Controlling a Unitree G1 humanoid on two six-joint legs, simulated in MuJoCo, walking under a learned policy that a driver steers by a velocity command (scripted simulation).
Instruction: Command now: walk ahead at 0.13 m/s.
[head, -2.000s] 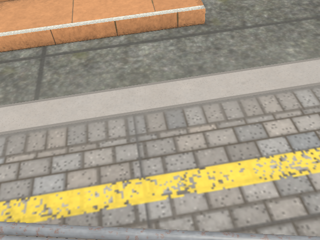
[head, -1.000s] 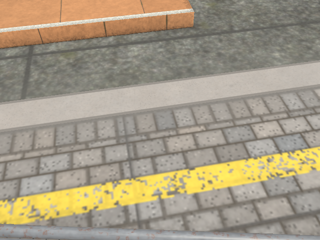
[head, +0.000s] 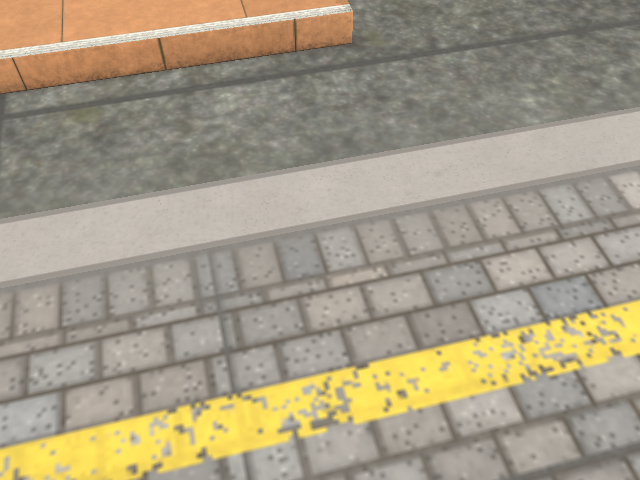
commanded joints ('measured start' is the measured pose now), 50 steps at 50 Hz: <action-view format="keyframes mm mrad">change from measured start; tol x32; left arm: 1 346 152 54 68 22 32 27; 35 94 10 15 36 -4 -12 -5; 41 642 198 81 197 12 20 20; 50 314 74 9 113 22 24 33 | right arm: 1 -58 -138 -19 -61 -2 -21 3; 50 -534 -30 -14 -299 12 -44 60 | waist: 1 214 97 -121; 3 129 -271 -401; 27 11 224 77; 41 219 -294 -182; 50 68 25 174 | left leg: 1 -278 66 -11 311 772 46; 3 -439 -84 -54 930 -226 -38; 18 -170 86 -20 130 207 22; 28 -204 340 -460 -127 -356 273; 37 -303 146 -87 10 42 138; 39 -464 84 0 439 423 64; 40 -675 46 54 751 -75 38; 43 -1117 50 -59 1183 -48 81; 50 -874 116 114 669 201 38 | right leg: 1 564 -12 26 -113 363 -48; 3 750 -428 552 -224 923 -302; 8 127 -200 185 -380 127 -157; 25 126 13 29 -131 -596 -62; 31 -351 -80 85 456 -438 -36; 40 899 -232 262 -256 19 -52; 42 851 -440 622 -346 143 -234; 50 291 -175 74 -538 167 -136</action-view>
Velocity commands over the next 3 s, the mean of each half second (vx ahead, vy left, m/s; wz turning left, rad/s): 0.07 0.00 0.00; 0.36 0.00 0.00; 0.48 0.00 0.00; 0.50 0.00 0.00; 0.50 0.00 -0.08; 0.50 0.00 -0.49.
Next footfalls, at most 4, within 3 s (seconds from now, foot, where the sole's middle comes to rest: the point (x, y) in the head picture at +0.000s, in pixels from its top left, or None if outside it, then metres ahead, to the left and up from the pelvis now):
0.02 right None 0.16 -0.10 -0.77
0.36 left None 0.12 0.12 -0.77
1.20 left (297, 430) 0.58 0.04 -0.77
1.78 right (403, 328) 0.81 -0.22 -0.77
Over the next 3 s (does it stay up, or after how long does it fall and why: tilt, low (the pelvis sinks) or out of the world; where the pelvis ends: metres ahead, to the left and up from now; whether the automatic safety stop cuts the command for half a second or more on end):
stays up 1.32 -0.18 -0.01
